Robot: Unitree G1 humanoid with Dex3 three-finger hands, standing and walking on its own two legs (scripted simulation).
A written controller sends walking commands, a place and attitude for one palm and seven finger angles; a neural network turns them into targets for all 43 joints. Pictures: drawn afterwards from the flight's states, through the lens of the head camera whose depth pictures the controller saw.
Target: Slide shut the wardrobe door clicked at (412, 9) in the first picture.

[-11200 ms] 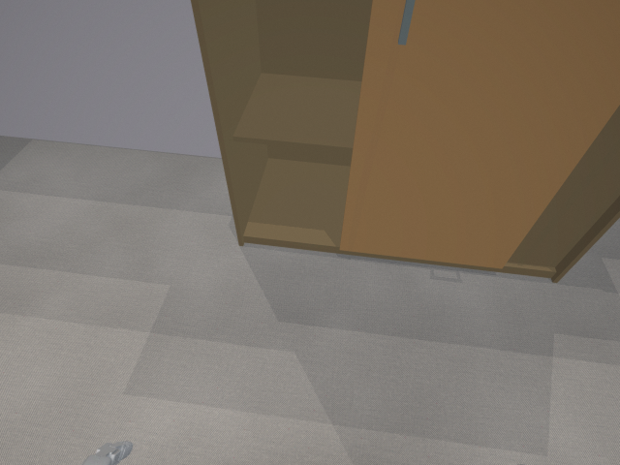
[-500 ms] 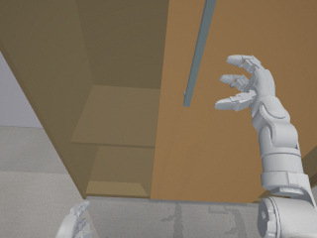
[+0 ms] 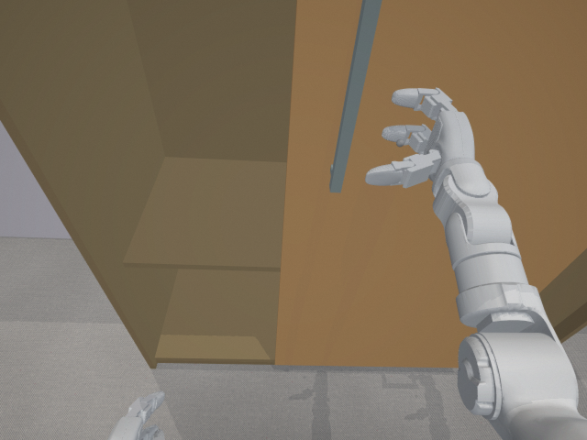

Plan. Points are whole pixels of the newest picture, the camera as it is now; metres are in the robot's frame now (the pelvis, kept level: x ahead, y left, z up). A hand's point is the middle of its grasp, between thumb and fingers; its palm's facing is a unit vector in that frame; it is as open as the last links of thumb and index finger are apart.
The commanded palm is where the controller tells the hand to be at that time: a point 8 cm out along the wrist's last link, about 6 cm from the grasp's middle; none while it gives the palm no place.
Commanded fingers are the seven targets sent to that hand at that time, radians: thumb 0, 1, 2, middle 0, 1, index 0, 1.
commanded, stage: move the hooked fingers beside the handle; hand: right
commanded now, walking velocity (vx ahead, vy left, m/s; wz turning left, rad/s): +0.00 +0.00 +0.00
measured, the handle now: (352, 85) +0.48 -0.04 +0.27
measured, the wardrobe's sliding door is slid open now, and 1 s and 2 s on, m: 0.40 0.40 0.40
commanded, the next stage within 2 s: feel for the door with the fingertips in 0.48 s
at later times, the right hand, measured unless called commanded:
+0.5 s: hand (403, 148) +0.43 -0.11 +0.22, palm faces -0.02 +1.00 +0.01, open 14.0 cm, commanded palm +0.40 -0.16 +0.21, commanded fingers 0.00 0.50 -0.30 0.30 1.20 0.30 1.20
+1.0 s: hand (388, 145) +0.44 -0.09 +0.21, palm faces -0.01 +1.00 +0.00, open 13.9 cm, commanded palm +0.42 -0.12 +0.21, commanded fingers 0.00 0.50 -0.30 0.30 1.20 0.30 1.20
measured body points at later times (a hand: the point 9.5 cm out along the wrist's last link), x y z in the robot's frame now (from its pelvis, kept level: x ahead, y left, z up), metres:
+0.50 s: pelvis +0.00 +0.00 +0.00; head -0.01 +0.02 +0.45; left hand +0.12 +0.25 -0.11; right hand +0.42 -0.16 +0.22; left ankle +0.01 +0.10 -0.74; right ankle -0.02 -0.10 -0.74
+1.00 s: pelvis +0.00 +0.00 +0.00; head +0.00 +0.02 +0.45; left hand +0.14 +0.23 -0.11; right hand +0.43 -0.14 +0.22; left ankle +0.01 +0.10 -0.74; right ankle -0.02 -0.10 -0.74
